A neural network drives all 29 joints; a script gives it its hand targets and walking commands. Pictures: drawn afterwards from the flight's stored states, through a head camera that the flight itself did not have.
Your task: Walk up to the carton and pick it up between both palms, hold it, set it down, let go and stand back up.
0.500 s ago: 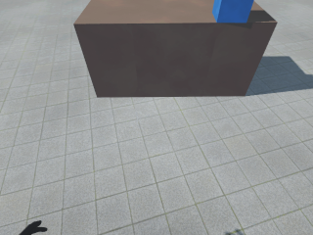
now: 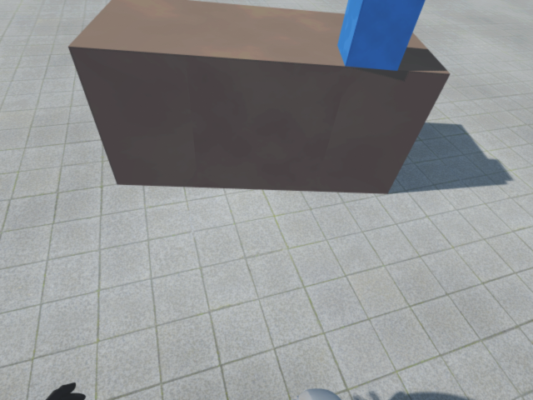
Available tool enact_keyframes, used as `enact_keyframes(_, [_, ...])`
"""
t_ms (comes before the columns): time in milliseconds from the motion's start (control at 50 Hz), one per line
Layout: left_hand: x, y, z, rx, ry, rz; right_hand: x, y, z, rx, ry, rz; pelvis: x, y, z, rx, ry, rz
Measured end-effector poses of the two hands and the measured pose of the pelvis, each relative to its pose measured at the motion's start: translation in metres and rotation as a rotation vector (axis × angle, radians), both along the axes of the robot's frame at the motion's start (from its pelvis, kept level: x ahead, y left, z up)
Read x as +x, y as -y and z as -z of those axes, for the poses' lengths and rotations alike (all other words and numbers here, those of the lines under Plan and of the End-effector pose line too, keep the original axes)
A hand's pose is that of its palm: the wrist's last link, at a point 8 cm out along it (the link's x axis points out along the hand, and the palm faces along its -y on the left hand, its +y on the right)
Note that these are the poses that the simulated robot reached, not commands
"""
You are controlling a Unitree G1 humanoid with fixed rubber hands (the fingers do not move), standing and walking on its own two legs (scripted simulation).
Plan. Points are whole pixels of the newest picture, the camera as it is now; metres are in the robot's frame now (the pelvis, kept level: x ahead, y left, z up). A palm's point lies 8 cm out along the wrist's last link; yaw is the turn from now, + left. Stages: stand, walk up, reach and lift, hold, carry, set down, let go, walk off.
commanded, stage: walk up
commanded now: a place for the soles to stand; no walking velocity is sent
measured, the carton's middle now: (376, 24) +1.38 -0.38 +0.06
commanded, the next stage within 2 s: none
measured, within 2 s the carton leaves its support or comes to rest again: neither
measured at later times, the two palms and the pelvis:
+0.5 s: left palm (147, 290) +0.31 +0.23 -0.07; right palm (505, 321) +0.30 -0.44 -0.09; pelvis +0.22 -0.11 -0.01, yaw -1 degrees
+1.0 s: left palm (224, 186) +0.59 +0.12 -0.08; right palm out of the picture +0.41 -0.58 -0.08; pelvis +0.41 -0.21 -0.03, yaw -3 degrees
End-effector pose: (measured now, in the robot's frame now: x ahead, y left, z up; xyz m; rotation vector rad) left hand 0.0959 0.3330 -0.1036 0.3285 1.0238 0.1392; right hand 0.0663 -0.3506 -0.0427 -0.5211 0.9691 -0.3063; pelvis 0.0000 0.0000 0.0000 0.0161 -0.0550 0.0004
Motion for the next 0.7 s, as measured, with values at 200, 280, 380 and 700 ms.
enact_keyframes(200, [0.196,0.074,-0.032,0.008,0.149,0.162,0.025,0.07,0.017,0.003,-0.112,0.113,0.094,0.053,0.005,0.014,-0.025,0.052])
enact_keyframes(280, [0.244,0.101,-0.036,0.058,0.2,0.167,0.067,0.096,0.044,0.038,-0.132,0.118,0.133,0.083,0.019,-0.009,-0.03,0.055])
enact_keyframes(380, [0.235,0.11,-0.037,0.089,0.133,0.084,0.15,0.095,0.051,0.11,-0.072,0.054,0.172,0.102,0.01,-0.011,-0.032,0.048])
enact_keyframes(700, [0.285,0.119,0.008,0.047,-0.024,0.016,0.329,0.119,0.017,0.01,0.045,-0.048,0.304,0.119,0.017,-0.009,-0.019,0.026])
